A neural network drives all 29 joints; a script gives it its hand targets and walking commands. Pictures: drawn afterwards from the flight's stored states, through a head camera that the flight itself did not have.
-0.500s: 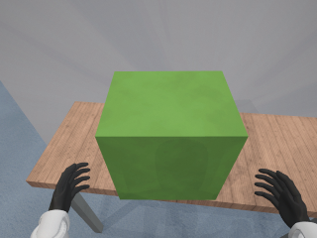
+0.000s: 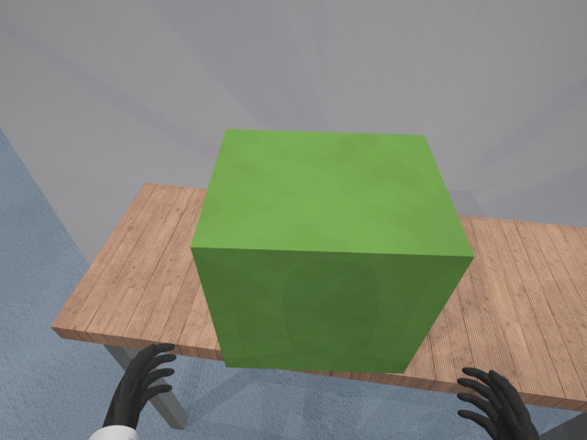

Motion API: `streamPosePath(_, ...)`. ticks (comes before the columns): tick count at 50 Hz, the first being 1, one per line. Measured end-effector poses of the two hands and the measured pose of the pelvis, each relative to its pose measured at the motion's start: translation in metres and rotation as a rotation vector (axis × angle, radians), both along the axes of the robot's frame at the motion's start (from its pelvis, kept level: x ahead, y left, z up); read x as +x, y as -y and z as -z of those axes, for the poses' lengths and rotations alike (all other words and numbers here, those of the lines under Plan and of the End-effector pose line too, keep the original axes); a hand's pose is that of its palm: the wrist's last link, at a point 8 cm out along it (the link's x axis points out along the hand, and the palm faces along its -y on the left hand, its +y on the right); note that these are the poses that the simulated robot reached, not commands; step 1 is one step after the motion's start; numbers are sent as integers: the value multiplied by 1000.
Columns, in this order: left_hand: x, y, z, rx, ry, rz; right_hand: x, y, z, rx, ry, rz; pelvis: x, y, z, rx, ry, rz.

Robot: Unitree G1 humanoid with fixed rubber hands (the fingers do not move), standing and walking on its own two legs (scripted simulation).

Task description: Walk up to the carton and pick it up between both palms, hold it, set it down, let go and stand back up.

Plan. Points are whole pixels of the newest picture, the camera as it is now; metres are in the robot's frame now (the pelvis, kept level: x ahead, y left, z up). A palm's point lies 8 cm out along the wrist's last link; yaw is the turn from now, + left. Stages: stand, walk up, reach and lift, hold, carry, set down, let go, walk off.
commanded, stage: set down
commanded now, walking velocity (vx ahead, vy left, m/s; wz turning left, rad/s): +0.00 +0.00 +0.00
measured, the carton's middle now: (319, 258) +0.36 +0.00 +0.06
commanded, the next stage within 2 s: let go in 0.64 s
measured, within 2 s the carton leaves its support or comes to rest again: neither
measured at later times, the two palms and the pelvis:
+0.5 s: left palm (138, 437) +0.15 +0.23 -0.06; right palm out of the picture +0.16 -0.23 -0.06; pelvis -0.01 +0.00 +0.00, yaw +0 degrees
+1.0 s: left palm out of the picture +0.15 +0.22 -0.09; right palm out of the picture +0.15 -0.23 -0.08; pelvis -0.01 -0.01 +0.00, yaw -1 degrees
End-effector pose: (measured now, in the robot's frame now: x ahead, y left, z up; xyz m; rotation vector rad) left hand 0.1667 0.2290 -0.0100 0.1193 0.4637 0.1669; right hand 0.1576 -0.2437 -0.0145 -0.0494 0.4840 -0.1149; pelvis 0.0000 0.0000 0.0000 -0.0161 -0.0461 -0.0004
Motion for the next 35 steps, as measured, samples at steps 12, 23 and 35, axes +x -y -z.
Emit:
streamPosePath(12, -17, 1, 28, -14, -134, 8, -6, -10, 17, -45, -44, -31, -6, -1, 0, 4, 17, 8)
streamPosePath(23, -19, 4, 54, 4, -252, 8, -2, -10, 41, -77, -158, -41, -9, 4, 2, 10, 6, 8)
streamPosePath(35, -6, 0, 56, 27, -285, 41, -10, -13, 61, -81, -187, -33, -2, 5, 2, 5, 12, 9)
